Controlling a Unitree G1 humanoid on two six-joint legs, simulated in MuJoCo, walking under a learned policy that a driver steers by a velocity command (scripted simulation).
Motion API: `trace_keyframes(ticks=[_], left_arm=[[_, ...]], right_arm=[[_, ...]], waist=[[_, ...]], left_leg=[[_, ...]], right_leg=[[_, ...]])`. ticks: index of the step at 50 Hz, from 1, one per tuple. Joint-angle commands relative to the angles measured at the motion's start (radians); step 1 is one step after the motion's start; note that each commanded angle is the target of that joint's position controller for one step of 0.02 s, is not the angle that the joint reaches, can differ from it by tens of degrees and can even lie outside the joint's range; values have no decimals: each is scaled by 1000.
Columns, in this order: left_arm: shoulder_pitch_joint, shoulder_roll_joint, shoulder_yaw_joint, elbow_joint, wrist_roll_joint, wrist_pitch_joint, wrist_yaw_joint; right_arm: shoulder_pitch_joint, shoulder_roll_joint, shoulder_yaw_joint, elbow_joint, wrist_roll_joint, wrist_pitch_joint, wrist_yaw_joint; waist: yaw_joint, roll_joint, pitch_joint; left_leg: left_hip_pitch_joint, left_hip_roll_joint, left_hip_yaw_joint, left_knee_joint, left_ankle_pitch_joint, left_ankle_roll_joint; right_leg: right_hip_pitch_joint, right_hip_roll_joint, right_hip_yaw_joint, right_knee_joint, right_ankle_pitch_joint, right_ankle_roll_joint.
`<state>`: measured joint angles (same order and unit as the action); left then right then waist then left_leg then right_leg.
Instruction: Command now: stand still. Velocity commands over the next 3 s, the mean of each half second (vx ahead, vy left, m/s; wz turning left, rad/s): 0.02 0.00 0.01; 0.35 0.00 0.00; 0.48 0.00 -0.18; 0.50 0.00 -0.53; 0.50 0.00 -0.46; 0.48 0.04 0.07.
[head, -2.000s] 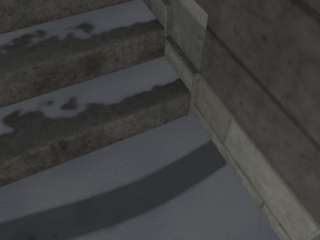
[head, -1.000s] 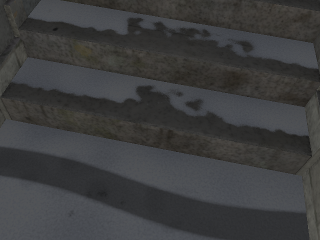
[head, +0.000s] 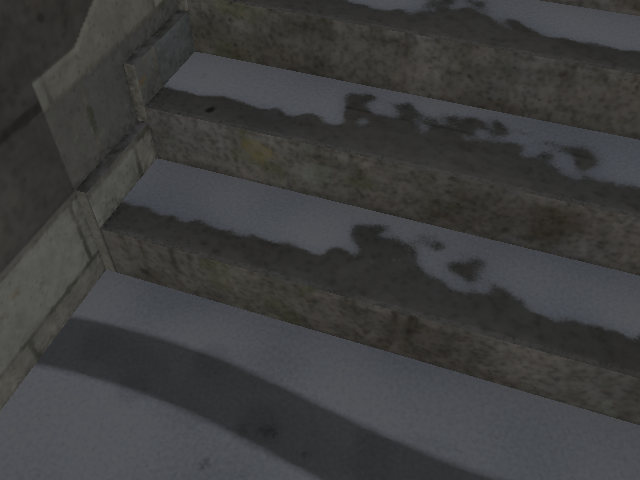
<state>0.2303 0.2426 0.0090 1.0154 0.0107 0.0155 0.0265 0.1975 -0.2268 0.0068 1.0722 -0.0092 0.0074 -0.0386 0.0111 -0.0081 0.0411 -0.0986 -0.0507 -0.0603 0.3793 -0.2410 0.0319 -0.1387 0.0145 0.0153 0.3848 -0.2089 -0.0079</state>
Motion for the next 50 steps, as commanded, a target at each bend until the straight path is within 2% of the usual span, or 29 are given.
trace_keyframes(ticks=[1,10,21,22,24,25,26,27,28,29,30,32,34,35,36,37,38,39,40,42,43,46,50], left_arm=[[22,86,12,-4,0,-8,4],[53,62,1,59,0,-8,10],[84,29,-5,104,0,-10,15],[93,22,-7,109,2,-10,15],[90,33,2,101,8,-6,12],[76,32,5,88,15,-3,7],[49,20,4,70,22,-4,1],[33,-12,-2,53,31,-10,-5],[17,-19,-4,37,36,-21,-10],[-1,-8,0,21,32,-33,-13],[-7,4,5,7,29,-45,-19],[26,2,11,-1,18,-65,-30],[183,-21,17,51,5,-77,-28],[282,1,28,83,7,-81,-20],[408,94,51,99,20,-88,-10],[475,154,68,128,8,-76,-12],[370,101,56,100,10,-73,-13],[281,72,48,66,9,-82,-18],[233,56,43,47,8,-92,-20],[243,21,30,53,6,-110,-17],[276,16,27,66,5,-116,-17],[350,5,16,94,4,-122,-15],[361,1,5,98,5,-126,-10]], right_arm=[[24,-109,-15,-3,0,-8,-4],[52,-81,-6,44,1,-11,-6],[94,-49,-2,73,0,-13,-8],[106,-45,-1,77,-1,-12,-8],[123,-85,-20,74,-1,-3,-7],[143,-102,-30,72,-3,3,-5],[177,-111,-38,72,-5,7,-2],[214,-123,-48,78,-6,7,-2],[225,-120,-53,77,-8,3,-1],[222,-112,-55,71,-12,-4,2],[214,-116,-60,63,-17,-12,5],[180,-121,-68,48,-13,-26,8],[104,-102,-69,20,2,-34,12],[77,-76,-63,0,-3,-44,14],[57,6,-40,-33,1,-58,24],[39,-36,-50,-62,-22,-62,32],[27,-65,-56,-63,-42,-65,44],[29,-36,-50,-57,-36,-71,56],[46,-20,-47,-48,-28,-78,64],[47,-31,-53,-44,-32,-74,73],[41,-32,-56,-48,-31,-68,74],[-55,-19,-53,-90,-26,-54,72],[-243,6,-36,-167,-13,-51,73]], waist=[[-3,13,2],[-3,15,11],[-4,11,21],[-6,15,0],[-13,54,25],[-24,78,61],[-44,106,105],[-56,149,130],[-60,161,154],[-59,150,159],[-52,137,148],[-17,126,126],[68,88,101],[102,13,82],[143,-223,19],[130,-260,45],[67,-115,127],[29,-52,152],[3,-36,139],[-9,-43,98],[-9,-56,78],[3,-74,68],[31,-87,111]], left_leg=[[-48,122,-105,-75,175,30],[-61,116,-99,-81,157,32],[-74,111,-93,-77,147,32],[-69,104,-93,-91,49,36],[-104,92,-123,-102,-272,72],[-123,113,-172,-123,-444,103],[-125,160,-249,-165,-564,137],[-114,232,-345,-211,-635,179],[-120,291,-410,-244,-626,213],[-120,315,-433,-260,-570,229],[-99,317,-421,-256,-503,231],[-121,286,-339,-215,-403,210],[-298,194,-211,-111,-338,159],[-413,135,-138,20,-291,130],[-543,9,33,350,-242,79],[-659,-19,82,559,-313,72],[-674,53,37,680,-232,80],[-663,87,24,708,-131,77],[-628,109,26,697,-54,66],[-599,116,61,684,26,44],[-608,110,80,685,42,37],[-646,93,128,648,71,19],[-588,60,188,399,138,10]], right_leg=[[9,-89,83,-47,125,-26],[-2,-92,81,-44,112,-22],[-15,-93,80,-38,105,-22],[-9,-82,73,-39,31,-23],[-62,-24,29,38,-211,-39],[-136,1,14,90,-317,-49],[-223,21,-6,159,-349,-53],[-277,27,-48,243,-309,-51],[-315,-1,-61,313,-249,-54],[-339,-22,-49,354,-238,-57],[-354,-36,-39,367,-254,-60],[-272,-39,-52,267,-233,-72],[47,20,-103,63,-107,-78],[213,-11,-32,0,-126,-77],[339,-252,344,-194,-395,-121],[300,-395,616,-286,-554,-192],[195,-386,585,-283,-565,-204],[132,-344,491,-283,-461,-192],[115,-299,392,-292,-319,-173],[140,-237,244,-282,-41,-150],[168,-222,195,-259,103,-144],[192,-197,103,-223,407,-141],[139,-168,44,-236,538,-135]])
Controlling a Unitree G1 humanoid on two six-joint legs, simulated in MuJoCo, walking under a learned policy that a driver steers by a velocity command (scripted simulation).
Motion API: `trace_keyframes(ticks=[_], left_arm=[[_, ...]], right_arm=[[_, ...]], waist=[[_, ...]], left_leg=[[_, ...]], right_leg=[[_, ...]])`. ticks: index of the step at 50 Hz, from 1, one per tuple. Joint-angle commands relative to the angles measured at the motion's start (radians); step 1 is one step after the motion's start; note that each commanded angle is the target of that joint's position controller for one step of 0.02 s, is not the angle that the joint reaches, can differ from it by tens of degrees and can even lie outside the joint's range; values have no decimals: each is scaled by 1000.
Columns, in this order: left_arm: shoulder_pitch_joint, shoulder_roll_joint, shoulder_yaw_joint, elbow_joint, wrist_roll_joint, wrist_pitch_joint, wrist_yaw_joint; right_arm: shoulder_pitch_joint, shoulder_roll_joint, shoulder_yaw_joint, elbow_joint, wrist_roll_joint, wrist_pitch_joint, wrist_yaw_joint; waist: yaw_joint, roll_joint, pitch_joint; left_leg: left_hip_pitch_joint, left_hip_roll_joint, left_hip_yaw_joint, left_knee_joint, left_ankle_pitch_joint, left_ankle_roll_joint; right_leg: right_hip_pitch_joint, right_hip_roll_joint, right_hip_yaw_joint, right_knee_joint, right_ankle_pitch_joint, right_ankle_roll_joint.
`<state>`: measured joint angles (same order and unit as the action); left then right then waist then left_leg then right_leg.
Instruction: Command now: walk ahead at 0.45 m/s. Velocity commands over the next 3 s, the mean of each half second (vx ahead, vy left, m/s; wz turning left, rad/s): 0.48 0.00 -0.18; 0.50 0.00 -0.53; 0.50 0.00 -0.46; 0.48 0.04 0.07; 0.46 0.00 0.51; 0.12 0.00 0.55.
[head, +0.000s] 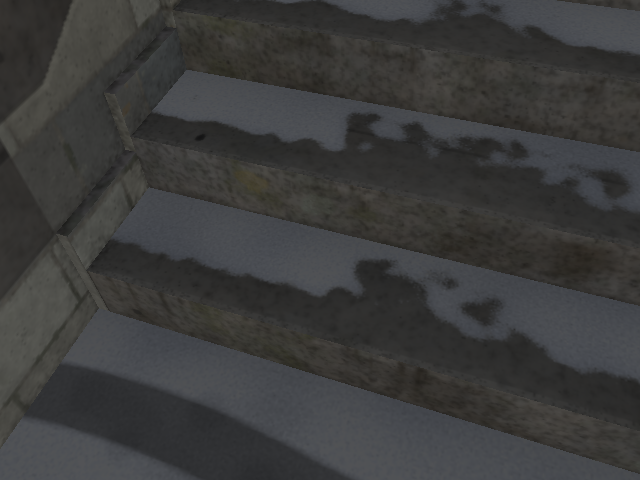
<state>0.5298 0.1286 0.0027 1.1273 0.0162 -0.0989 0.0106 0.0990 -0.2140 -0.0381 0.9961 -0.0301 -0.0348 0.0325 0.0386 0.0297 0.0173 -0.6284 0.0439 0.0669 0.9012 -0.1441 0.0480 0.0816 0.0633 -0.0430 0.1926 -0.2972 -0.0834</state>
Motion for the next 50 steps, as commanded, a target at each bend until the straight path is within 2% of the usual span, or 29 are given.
trace_keyframes(ticks=[1,4,5,7,8,9,10,11,12,14,16,19,25,26,30,32,33,34,35,36,37,38,40,41,44,45,47,48,50], left_arm=[[67,121,12,-12,-1,-13,9],[47,153,17,-8,0,-23,14],[30,164,20,-9,-1,-26,17],[-9,186,29,-15,0,-21,18],[-25,181,27,-25,-6,-19,14],[28,97,10,-52,-20,-17,5],[95,91,22,-42,-31,-6,-4],[-17,145,34,-67,-10,2,-2],[-101,145,37,-90,-1,0,-9],[-118,109,41,-89,15,16,-14],[-88,73,38,-84,22,41,-23],[-187,85,45,-126,18,60,-29],[-458,70,27,-226,4,49,-39],[-418,53,21,-213,6,57,-30],[-408,94,33,-227,21,55,-17],[-278,119,50,-194,23,46,-10],[-168,129,62,-162,25,36,-6],[-51,187,89,-138,33,31,5],[-112,315,120,-159,23,40,8],[-98,339,127,-164,-1,54,1],[-154,284,117,-176,-3,63,2],[-180,218,99,-178,-5,69,3],[-217,154,72,-191,-4,61,6],[-221,152,64,-191,-2,55,6],[-178,217,69,-188,0,27,6],[-110,211,67,-174,8,22,10],[-52,217,61,-162,8,19,13],[-10,216,58,-146,12,15,8],[61,194,48,-124,5,4,12]], right_arm=[[-177,-2,14,-104,12,-9,1],[-162,-31,9,-120,15,-12,-10],[-105,-51,1,-109,14,-17,-18],[144,-98,-26,-33,14,-35,-34],[286,-131,-43,6,-1,-44,-44],[406,-226,-67,17,-27,-45,-51],[358,-224,-72,14,-9,-32,-36],[224,-175,-60,-9,16,-33,-29],[136,-103,-40,-27,25,-42,-25],[132,-26,-14,-3,15,-69,-30],[177,-21,-6,21,17,-88,-38],[222,-64,-10,32,16,-102,-42],[277,-71,0,33,22,-104,-55],[319,-67,0,44,15,-101,-60],[324,-104,-3,33,15,-88,-79],[289,-134,-11,14,12,-72,-87],[255,-142,-16,-1,14,-64,-81],[202,-151,-22,-31,23,-63,-72],[204,-49,-9,-89,20,-75,-63],[243,-60,0,-118,14,-79,-52],[186,-57,1,-131,0,-81,-45],[154,-58,-2,-153,-9,-83,-39],[137,-25,5,-180,-32,-53,-32],[140,-10,11,-195,-33,-31,-28],[76,3,23,-269,-39,-1,-30],[49,36,31,-279,-26,4,-44],[-68,43,43,-363,-32,7,-58],[-160,66,54,-413,-40,1,-63],[-297,75,74,-498,-48,-4,-61]], waist=[[9,-131,138],[-24,-143,107],[-55,-148,68],[-158,-148,-65],[-220,-126,-136],[-208,38,-256],[-148,144,-311],[-105,22,-144],[-84,-17,-29],[-24,-45,58],[2,-22,51],[6,3,58],[-50,22,73],[-49,62,26],[-28,57,-6],[27,96,-59],[85,82,-98],[162,20,-136],[62,-275,-110],[56,-183,-251],[29,-75,-153],[-3,-24,-53],[-57,37,-7],[-73,26,-3],[-68,-5,-14],[-29,-90,-35],[1,-84,-12],[30,-121,11],[64,-97,48]], left_leg=[[-17,-46,74,-191,57,0],[125,-84,91,-307,54,50],[196,-106,89,-320,38,72],[438,-134,69,-393,43,115],[644,-56,-9,-429,14,144],[883,224,-370,-448,-143,224],[950,379,-802,-616,-253,341],[792,330,-672,-680,-399,290],[622,299,-537,-726,-344,254],[439,225,-330,-763,-78,184],[398,195,-204,-770,89,159],[439,169,-80,-775,235,126],[504,110,98,-739,508,55],[559,132,106,-697,553,68],[652,177,143,-502,951,57],[662,208,144,-283,1053,71],[610,205,154,-92,951,67],[437,150,160,217,617,32],[44,-50,154,619,-316,-29],[-87,-73,-66,755,-292,-26],[-179,-22,-93,798,-213,-32],[-229,-3,-78,797,-192,-28],[-243,20,-80,826,-168,-32],[-248,21,-72,840,-153,-36],[-311,21,-38,811,-112,-51],[-409,-16,4,1036,-172,-55],[-629,5,-20,1175,-238,-45],[-805,11,-22,1326,-317,-25],[-995,26,-65,1358,-425,2]], right_leg=[[-88,-218,93,-48,653,-59],[-49,-247,74,14,904,-53],[-24,-253,66,87,1033,-46],[-10,-247,52,373,1101,-37],[-140,-222,39,583,899,-34],[-391,-123,-13,935,387,-18],[-634,26,53,1213,-210,-15],[-706,-68,113,1207,-94,-38],[-688,-101,105,1151,-8,-39],[-590,-145,109,1062,32,-28],[-541,-148,96,1025,45,-10],[-642,-159,66,962,126,4],[-641,-119,-48,591,298,30],[-607,-101,-81,622,259,23],[-526,-24,-125,519,159,-41],[-419,21,-128,456,57,-89],[-298,37,-118,349,105,-118],[-122,-25,-3,255,180,-167],[56,-317,394,268,795,-264],[111,-414,650,145,646,-427],[29,-401,598,103,379,-404],[-81,-357,533,82,268,-344],[-233,-255,408,114,319,-262],[-299,-218,364,126,331,-239],[-368,-171,342,137,412,-215],[-321,-192,387,151,440,-251],[-230,-221,463,132,307,-255],[-137,-251,532,125,205,-261],[-35,-265,556,117,61,-224]])
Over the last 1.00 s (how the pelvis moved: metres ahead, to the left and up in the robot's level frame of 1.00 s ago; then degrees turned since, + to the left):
0.17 -0.05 0.00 -1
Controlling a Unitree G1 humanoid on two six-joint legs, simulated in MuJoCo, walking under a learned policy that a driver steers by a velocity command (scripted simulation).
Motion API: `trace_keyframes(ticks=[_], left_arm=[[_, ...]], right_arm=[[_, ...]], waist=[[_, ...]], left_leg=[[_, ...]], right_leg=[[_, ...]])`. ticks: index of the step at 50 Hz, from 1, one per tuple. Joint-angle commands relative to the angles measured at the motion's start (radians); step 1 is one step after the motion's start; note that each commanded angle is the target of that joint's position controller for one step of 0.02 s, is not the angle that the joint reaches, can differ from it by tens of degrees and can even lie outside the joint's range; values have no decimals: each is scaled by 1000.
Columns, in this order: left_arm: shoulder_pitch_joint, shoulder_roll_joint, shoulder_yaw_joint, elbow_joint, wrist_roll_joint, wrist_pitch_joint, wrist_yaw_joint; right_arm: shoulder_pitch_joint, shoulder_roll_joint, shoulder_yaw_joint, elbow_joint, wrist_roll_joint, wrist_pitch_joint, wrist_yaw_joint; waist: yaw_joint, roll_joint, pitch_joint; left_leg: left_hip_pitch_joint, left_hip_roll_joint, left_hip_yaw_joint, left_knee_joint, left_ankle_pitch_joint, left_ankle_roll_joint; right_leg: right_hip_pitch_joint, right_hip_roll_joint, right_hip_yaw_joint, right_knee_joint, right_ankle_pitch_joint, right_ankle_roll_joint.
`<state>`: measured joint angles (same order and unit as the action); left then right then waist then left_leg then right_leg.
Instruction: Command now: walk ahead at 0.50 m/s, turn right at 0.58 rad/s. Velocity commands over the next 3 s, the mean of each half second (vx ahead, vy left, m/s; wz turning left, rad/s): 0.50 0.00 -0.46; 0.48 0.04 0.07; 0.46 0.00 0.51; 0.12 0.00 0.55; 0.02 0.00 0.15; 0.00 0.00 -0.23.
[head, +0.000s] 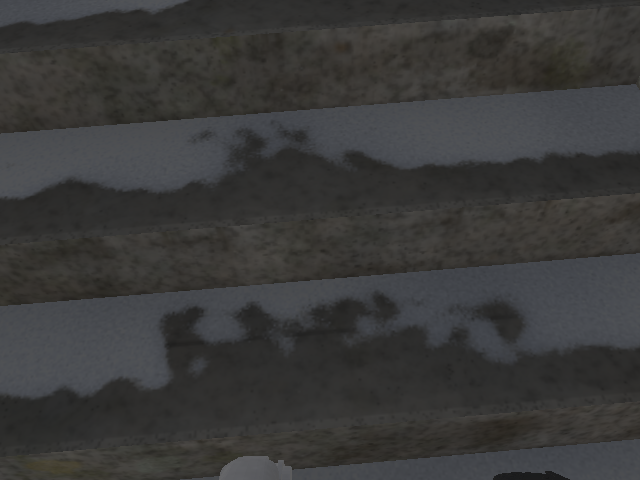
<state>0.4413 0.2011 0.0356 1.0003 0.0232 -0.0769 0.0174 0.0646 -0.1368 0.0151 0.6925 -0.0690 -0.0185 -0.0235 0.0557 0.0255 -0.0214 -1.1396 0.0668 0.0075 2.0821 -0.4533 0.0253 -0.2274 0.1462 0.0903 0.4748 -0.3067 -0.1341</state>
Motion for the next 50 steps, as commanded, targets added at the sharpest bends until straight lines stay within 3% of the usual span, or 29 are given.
trace_keyframes(ticks=[1,4,6,7,9,10,11,12,13,15,17,19,21,23,27,31,33,35,37,38,39,40,41,42,43,44,46,47,50], left_arm=[[154,110,12,9,1,-18,9],[133,133,12,18,-12,-1,22],[87,162,30,-27,-26,11,55],[-37,138,28,-86,-27,18,51],[-83,253,69,-142,-44,-10,25],[-159,287,91,-162,-56,-40,1],[-222,147,73,-235,-51,-67,-34],[-93,58,56,-280,10,-65,-55],[-99,43,54,-279,52,-34,-59],[-164,-73,16,-334,67,14,-33],[-158,-118,-13,-374,41,47,-12],[-220,-135,-34,-425,15,51,2],[-288,-56,-21,-447,8,54,-1],[-378,-4,-7,-467,16,58,-15],[-541,-99,-18,-514,24,44,1],[-788,-114,-42,-612,12,25,-2],[-836,-147,-73,-682,4,45,-17],[-767,-204,-109,-673,-19,64,-46],[-354,-86,-18,-540,-37,89,-15],[-102,13,27,-476,-21,86,-6],[-53,110,57,-456,11,57,2],[-11,230,93,-427,44,51,12],[-109,213,87,-426,35,39,-2],[-225,164,84,-398,14,34,16],[-330,103,66,-357,7,24,20],[-372,0,41,-312,-13,14,35],[-293,-95,9,-203,20,0,25],[-230,-76,11,-153,13,-16,5],[-142,-70,9,-98,7,-57,-6]], right_arm=[[-321,0,31,-233,-9,-26,-3],[-375,10,56,-328,-5,-10,6],[-342,26,65,-365,0,8,4],[-145,30,59,-282,13,10,4],[191,-105,-18,-178,47,2,-8],[323,-176,-53,-144,31,-12,-11],[411,-287,-87,-83,1,-27,-21],[277,-321,-108,-96,24,4,-44],[116,-224,-96,-110,52,16,-45],[59,-39,-52,10,45,-5,-41],[144,37,-36,137,12,-57,-19],[224,-2,-53,224,19,-89,21],[222,-64,-69,235,30,-116,51],[199,-71,-63,218,39,-121,23],[436,-155,-99,253,14,-132,5],[579,-102,-84,309,1,-121,-9],[588,-74,-73,348,37,-108,-36],[460,-128,-75,293,85,-89,-35],[451,-305,-110,252,85,-129,9],[394,-383,-134,240,114,-162,33],[413,-315,-129,198,146,-175,72],[431,-186,-114,144,144,-170,103],[445,-144,-133,148,81,-154,90],[422,-111,-143,84,82,-117,61],[388,-45,-125,63,65,-89,38],[349,-18,-110,45,31,-68,33],[274,35,-73,5,27,-51,42],[225,107,-40,-33,26,-53,47],[150,51,-42,-33,36,-15,28]], waist=[[52,-90,113],[38,-64,103],[4,-106,19],[-100,-88,-105],[-247,-167,-356],[-345,-141,-418],[-308,219,-418],[-177,396,-491],[-87,212,-326],[-2,5,69],[41,5,100],[39,29,109],[31,1,85],[13,-18,74],[-101,38,27],[-174,48,133],[-147,93,138],[-116,29,25],[30,146,-259],[164,213,-395],[170,96,-482],[159,-269,-543],[96,-220,-547],[-17,-52,-437],[-102,-15,-278],[-125,21,-124],[-140,-3,-32],[-153,-154,-15],[-118,-57,58]], left_leg=[[-498,15,-15,105,-145,29],[-262,8,61,-238,-83,9],[135,12,51,-539,-53,31],[475,-54,118,-695,9,60],[866,-109,68,-835,76,82],[997,-100,-2,-1064,8,92],[1165,176,-500,-1379,94,190],[1106,350,-1061,-1739,33,245],[932,331,-1043,-1741,-337,260],[591,264,-682,-1650,-514,198],[555,211,-438,-1673,-280,131],[656,172,-253,-1702,-32,84],[676,138,-108,-1774,100,89],[655,132,-18,-1822,264,109],[1190,261,-140,-1886,329,201],[1389,273,-95,-1989,171,159],[1250,203,-11,-2102,230,139],[910,165,85,-2264,493,176],[999,203,87,-1847,1563,194],[1069,195,68,-1594,1679,133],[810,113,-25,-1260,1352,80],[605,-92,-85,-761,322,30],[572,-125,-272,-363,298,27],[530,-103,-313,-235,390,5],[495,-39,-191,-196,483,1],[413,-31,-148,-143,546,3],[267,-71,-168,-16,529,40],[162,-50,-181,-87,425,78],[42,-87,-146,-139,388,85]], right_leg=[[252,-326,401,-191,14,-152],[81,-257,355,-334,77,-130],[58,-302,287,-448,620,-129],[-18,-239,103,-352,1073,-85],[89,-294,158,9,1736,-41],[78,-250,136,295,1669,-27],[-220,-39,129,722,650,35],[-396,35,184,1107,123,49],[-483,-36,139,1298,142,45],[-673,-95,48,1414,176,29],[-752,-87,54,1534,105,7],[-888,-104,91,1520,108,-9],[-851,-93,60,1369,150,0],[-740,-96,12,1151,258,29],[-1232,-110,-6,1623,-73,10],[-1493,-209,-78,1578,-292,-4],[-1280,-287,-170,1296,-270,2],[-541,-268,-263,802,-65,-30],[-21,-78,-325,708,-109,-4],[121,-79,-234,535,-11,-14],[330,-242,144,383,-161,-60],[369,-562,686,-13,-179,-135],[236,-553,796,-137,-228,-78],[116,-607,772,-167,-105,22],[-16,-552,571,-95,-149,29],[-153,-503,399,27,-164,28],[-218,-467,192,48,-25,7],[-211,-407,87,-16,-177,-8],[-181,-421,-79,-98,45,29]])
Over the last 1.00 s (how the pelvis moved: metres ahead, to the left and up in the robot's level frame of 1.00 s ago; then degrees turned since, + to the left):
0.50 -0.03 -0.01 -25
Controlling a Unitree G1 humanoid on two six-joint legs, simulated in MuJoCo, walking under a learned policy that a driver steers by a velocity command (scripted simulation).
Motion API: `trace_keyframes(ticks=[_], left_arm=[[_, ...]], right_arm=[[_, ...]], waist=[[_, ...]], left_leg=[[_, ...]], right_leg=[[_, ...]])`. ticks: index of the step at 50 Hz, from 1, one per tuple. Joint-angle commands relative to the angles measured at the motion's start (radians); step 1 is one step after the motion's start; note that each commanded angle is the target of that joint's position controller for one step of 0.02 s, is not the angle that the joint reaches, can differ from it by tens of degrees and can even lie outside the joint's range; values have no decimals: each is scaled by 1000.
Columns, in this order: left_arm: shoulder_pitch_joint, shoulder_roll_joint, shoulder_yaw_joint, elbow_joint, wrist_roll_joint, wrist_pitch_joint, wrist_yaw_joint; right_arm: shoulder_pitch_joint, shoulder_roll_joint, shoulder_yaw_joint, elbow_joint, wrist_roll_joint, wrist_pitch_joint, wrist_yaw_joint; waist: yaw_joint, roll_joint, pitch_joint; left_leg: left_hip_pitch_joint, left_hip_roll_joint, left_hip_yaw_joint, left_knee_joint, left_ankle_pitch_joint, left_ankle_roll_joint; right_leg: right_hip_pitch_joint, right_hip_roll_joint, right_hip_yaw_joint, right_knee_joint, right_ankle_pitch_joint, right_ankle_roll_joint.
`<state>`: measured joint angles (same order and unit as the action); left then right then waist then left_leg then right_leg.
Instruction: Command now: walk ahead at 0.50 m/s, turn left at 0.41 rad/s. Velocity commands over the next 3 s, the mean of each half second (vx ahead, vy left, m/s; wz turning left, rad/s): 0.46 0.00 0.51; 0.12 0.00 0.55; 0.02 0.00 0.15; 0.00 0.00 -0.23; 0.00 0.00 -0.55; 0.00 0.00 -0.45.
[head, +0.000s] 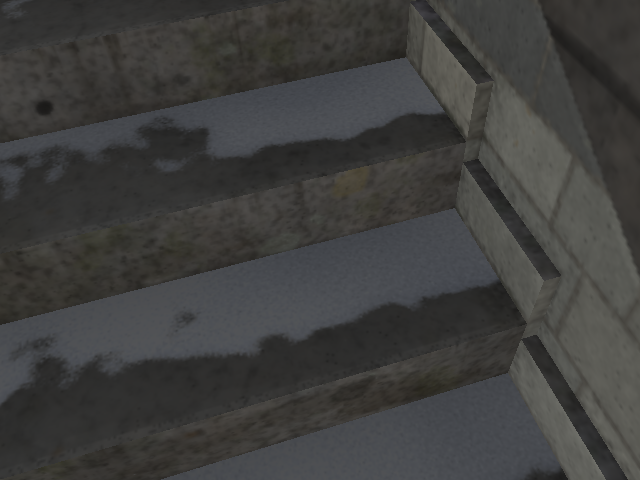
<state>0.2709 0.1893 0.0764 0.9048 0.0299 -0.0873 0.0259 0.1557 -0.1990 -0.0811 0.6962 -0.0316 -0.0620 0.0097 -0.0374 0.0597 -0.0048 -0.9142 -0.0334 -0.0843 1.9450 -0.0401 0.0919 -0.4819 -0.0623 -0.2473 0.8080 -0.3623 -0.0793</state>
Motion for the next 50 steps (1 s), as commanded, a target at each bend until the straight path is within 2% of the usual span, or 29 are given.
trace_keyframes(ticks=[1,4,5,7,9,12,13,15,16,17,19,21,22,23,24,26,29,31,32,34,37,40,41,43,46,47,48,49,50], left_arm=[[57,-53,-35,3,13,-60,-16],[180,19,-34,46,-26,-99,-2],[180,47,-27,51,-16,-104,-3],[218,12,-42,71,-35,-111,-2],[269,23,-41,80,-14,-90,20],[346,120,-12,75,-19,-86,70],[343,122,-14,76,-16,-83,77],[356,91,-14,51,-27,-66,67],[333,74,-26,47,-42,-65,69],[325,140,-5,30,-29,-50,66],[234,194,-3,-39,-48,-39,52],[135,248,25,-134,-74,-43,-4],[-12,159,14,-294,-65,-57,-43],[-42,128,19,-322,-13,-75,-62],[-5,62,4,-333,-21,-58,-48],[-48,-38,-34,-373,-4,-15,17],[0,-27,-53,-379,30,48,45],[-88,-19,-65,-408,17,60,49],[-169,-40,-71,-417,-4,63,62],[-215,-60,-86,-430,-2,58,60],[-486,-123,-134,-540,37,56,36],[-486,-94,-132,-559,15,95,14],[-446,-86,-127,-575,10,103,32],[-317,-103,-135,-511,-11,103,33],[-30,44,-69,-383,-24,110,48],[0,77,-53,-348,-5,102,48],[-39,155,-33,-344,22,115,51],[-112,96,-32,-333,-5,120,50],[-223,18,-41,-318,-5,111,55]], right_arm=[[30,102,47,-26,1,39,-22],[-105,145,59,-98,-17,90,-68],[-149,155,65,-127,-13,91,-68],[-272,156,77,-180,-24,105,-53],[-411,140,82,-220,-19,117,-36],[-443,130,80,-246,-15,138,-11],[-387,143,79,-226,-31,135,-7],[-440,143,84,-201,-6,124,0],[-434,146,92,-203,-3,128,-9],[-364,142,89,-212,22,129,-21],[-57,45,52,-138,-2,129,-31],[68,-58,-3,-104,25,90,-20],[0,-199,-49,-112,14,106,-18],[-54,-218,-70,-133,12,100,-28],[-87,-196,-59,-102,1,95,-31],[-4,-88,-31,0,-3,50,-26],[113,-77,-10,84,32,16,-19],[144,-114,-12,89,21,2,-17],[223,-128,-9,123,3,-10,-13],[292,-154,-14,133,-5,-11,-18],[357,-130,-3,165,9,2,-23],[355,-178,-22,158,8,51,-56],[356,-240,-39,145,1,43,-71],[259,-191,-34,110,1,50,-86],[139,-259,-57,59,45,22,-55],[157,-246,-52,37,43,-1,-35],[169,-129,-29,-11,24,16,-3],[215,-112,-21,-6,-56,39,6],[195,-86,-13,-18,-64,62,-4]], waist=[[5,-62,30],[14,-105,73],[3,-90,74],[4,-57,95],[32,-26,120],[43,-140,48],[33,-162,23],[78,-76,29],[47,-91,17],[25,-179,-37],[-92,-353,-210],[-143,-323,-284],[-143,142,-265],[-74,-45,-362],[5,-116,-313],[60,-126,-16],[119,-161,62],[91,-110,55],[43,-38,11],[2,66,-112],[-52,-53,-12],[-67,41,-67],[-41,109,-85],[28,71,-176],[158,142,-320],[169,38,-361],[109,-424,-400],[37,-307,-400],[-23,-213,-249]], left_leg=[[-223,-18,-19,101,11,16],[-488,-22,-29,388,-96,30],[-514,-19,-32,377,-110,43],[-547,-3,-17,262,-88,56],[-533,0,82,45,-75,36],[-527,94,169,-72,-226,40],[-564,114,151,-27,-292,49],[-442,112,268,-247,-386,86],[-201,59,347,-417,-390,104],[17,3,409,-559,-447,116],[326,-68,337,-684,-536,164],[722,-78,56,-1104,-515,168],[882,236,-727,-1489,-279,318],[860,285,-895,-1629,13,253],[736,271,-763,-1603,-188,248],[520,212,-535,-1469,-75,252],[466,119,-270,-1457,187,135],[500,54,-168,-1477,368,40],[617,76,-207,-1470,505,36],[842,110,-223,-1449,512,40],[756,49,-268,-1549,225,-1],[775,99,-297,-1697,550,54],[888,157,-321,-1683,716,43],[820,124,-142,-1636,1144,5],[867,133,-154,-1390,1480,28],[736,61,-136,-1149,1052,17],[459,-181,-88,-627,-249,-88],[409,-157,-181,-282,-316,-105],[334,-105,-164,-200,-251,-90]], right_leg=[[103,-241,236,-448,221,-22],[205,-287,263,-558,86,0],[223,-280,228,-583,35,21],[252,-225,161,-586,67,63],[269,-182,119,-611,70,67],[504,-243,108,-742,252,-25],[653,-258,87,-691,456,-40],[711,-226,-12,-682,760,-49],[621,-209,-76,-634,1228,-23],[584,-215,-88,-568,1633,-25],[628,-295,-39,-228,2037,-60],[311,-212,17,268,1544,-20],[-245,139,65,863,254,80],[-285,109,392,1220,219,75],[-291,65,409,1269,275,72],[-500,56,345,1386,209,42],[-597,22,334,1266,95,53],[-605,18,269,1084,73,69],[-725,54,195,1275,16,65],[-908,45,195,1502,-38,31],[-949,39,164,1304,-40,13],[-712,55,124,1018,-27,8],[-686,25,201,937,-53,2],[-303,80,132,624,-101,-25],[152,153,168,181,39,-10],[315,70,385,67,195,-67],[360,-269,937,-285,429,-302],[226,-264,1105,-374,225,-328],[68,-220,965,-334,-113,-302]])
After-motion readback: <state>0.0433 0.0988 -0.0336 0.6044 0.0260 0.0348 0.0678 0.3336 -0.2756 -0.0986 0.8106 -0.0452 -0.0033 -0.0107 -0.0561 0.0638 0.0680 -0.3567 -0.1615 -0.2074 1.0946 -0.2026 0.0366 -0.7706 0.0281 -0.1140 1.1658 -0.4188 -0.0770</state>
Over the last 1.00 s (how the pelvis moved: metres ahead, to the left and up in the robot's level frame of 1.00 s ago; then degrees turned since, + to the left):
0.53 -0.12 0.30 -7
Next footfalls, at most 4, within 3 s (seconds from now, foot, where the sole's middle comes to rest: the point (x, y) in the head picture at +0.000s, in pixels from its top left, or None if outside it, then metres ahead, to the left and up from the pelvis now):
0.40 left None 0.37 0.11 -0.57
0.92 right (297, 324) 0.63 0.07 -0.40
1.50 left None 0.34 0.24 -0.57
1.78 right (259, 364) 0.56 0.13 -0.40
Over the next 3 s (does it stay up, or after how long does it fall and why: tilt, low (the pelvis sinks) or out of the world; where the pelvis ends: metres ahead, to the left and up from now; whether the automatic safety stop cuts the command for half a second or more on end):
stays up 0.52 0.26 0.36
